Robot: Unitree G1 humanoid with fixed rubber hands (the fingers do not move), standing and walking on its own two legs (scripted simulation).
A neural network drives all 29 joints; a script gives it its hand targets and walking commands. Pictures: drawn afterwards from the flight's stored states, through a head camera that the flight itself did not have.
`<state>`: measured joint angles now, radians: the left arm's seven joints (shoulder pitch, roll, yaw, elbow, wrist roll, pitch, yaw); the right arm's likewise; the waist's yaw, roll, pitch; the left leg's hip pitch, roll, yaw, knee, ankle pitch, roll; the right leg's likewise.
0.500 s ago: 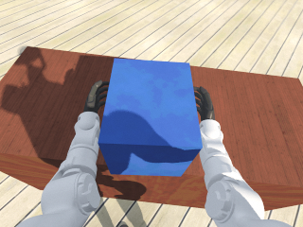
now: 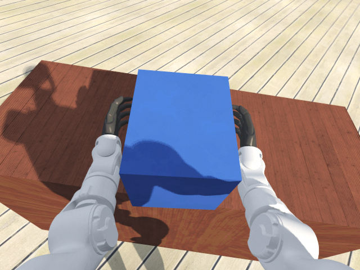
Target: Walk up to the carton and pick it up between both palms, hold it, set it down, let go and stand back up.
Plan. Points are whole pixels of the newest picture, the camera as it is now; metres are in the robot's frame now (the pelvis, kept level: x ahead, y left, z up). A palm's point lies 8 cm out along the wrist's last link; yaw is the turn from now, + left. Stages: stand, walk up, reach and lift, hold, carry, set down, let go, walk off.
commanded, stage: reach and lift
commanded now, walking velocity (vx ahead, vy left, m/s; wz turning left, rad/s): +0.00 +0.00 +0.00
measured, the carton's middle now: (178, 143) +0.41 +0.05 +0.01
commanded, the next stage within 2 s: none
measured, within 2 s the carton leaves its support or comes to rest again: neither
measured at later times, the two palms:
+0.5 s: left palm (109, 121) +0.39 +0.21 +0.08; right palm (246, 131) +0.40 -0.10 +0.10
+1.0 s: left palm (109, 106) +0.37 +0.19 +0.16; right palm (268, 124) +0.38 -0.12 +0.16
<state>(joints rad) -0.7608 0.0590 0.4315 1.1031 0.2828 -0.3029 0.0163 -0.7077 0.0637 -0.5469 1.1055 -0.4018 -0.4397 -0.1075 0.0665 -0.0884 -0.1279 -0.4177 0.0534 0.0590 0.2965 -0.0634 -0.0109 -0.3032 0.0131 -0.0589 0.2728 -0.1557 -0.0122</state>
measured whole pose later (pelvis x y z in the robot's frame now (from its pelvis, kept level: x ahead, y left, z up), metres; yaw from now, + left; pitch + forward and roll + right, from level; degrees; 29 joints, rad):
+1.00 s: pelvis -0.01 +0.00 +0.00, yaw +1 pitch -5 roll +0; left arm -0.69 0.03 0.35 0.54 0.25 0.36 -0.03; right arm -0.69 0.00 -0.17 0.79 0.00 0.06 -0.13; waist -0.01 -0.08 -0.01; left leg -0.10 0.03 0.05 0.28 -0.08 -0.01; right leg 0.01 -0.01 -0.07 0.27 -0.19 -0.01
